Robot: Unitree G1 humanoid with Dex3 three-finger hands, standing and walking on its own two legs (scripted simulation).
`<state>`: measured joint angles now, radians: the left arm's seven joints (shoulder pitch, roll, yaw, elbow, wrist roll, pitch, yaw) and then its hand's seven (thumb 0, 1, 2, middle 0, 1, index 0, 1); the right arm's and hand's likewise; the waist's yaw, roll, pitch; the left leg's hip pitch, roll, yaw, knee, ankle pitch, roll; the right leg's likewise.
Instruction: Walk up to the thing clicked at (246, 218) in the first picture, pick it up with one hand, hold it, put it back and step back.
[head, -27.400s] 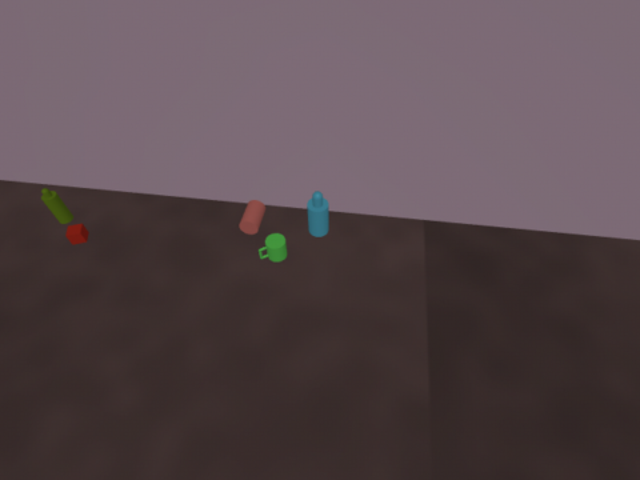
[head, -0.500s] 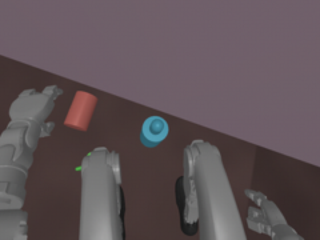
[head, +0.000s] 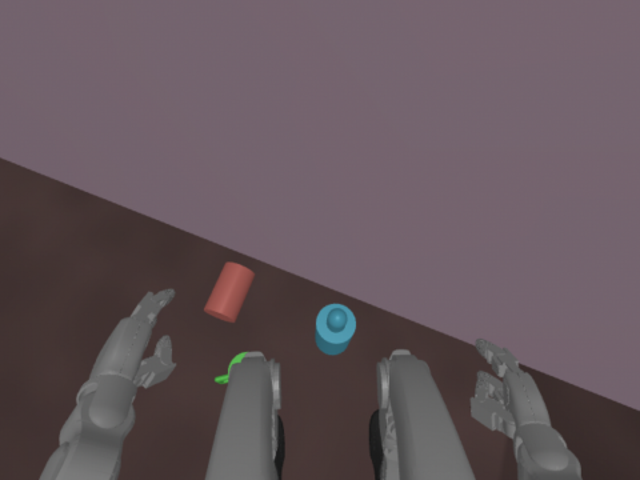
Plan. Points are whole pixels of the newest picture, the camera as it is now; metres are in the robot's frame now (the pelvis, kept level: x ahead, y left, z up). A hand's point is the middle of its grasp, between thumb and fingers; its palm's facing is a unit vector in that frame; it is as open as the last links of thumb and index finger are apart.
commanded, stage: home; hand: left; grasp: from above
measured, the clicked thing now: (229, 292) +0.50 +0.23 -0.51
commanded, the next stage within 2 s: none
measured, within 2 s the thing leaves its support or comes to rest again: neither
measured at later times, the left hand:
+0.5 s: hand (118, 372) +0.23 +0.18 +0.11, palm faces +0.11 -0.97 -0.22, open 7.9 cm
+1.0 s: hand (112, 377) +0.23 +0.19 +0.11, palm faces +0.10 -0.97 -0.21, open 9.2 cm
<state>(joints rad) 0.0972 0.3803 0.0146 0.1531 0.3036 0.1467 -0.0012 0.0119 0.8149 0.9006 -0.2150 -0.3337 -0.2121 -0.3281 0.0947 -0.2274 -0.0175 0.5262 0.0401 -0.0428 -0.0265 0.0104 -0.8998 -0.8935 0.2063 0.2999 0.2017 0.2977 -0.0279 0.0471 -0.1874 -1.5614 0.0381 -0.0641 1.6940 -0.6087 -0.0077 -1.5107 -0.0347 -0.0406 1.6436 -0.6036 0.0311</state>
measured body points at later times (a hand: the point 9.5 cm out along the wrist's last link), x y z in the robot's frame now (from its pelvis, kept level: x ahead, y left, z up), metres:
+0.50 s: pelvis +0.07 +0.00 +0.16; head +0.09 +0.00 +0.61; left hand +0.22 +0.23 +0.13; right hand +0.23 -0.25 +0.09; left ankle +0.08 +0.12 -0.52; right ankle +0.08 -0.14 -0.52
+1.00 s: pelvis +0.08 +0.00 +0.16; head +0.09 +0.00 +0.61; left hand +0.22 +0.24 +0.13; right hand +0.25 -0.24 +0.10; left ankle +0.08 +0.12 -0.52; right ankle +0.08 -0.14 -0.52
